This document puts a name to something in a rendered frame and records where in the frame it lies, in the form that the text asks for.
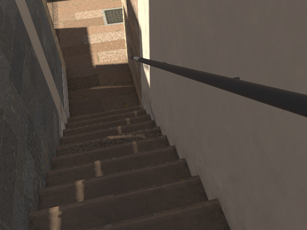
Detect stairs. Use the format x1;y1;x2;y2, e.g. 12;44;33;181
29;105;230;230

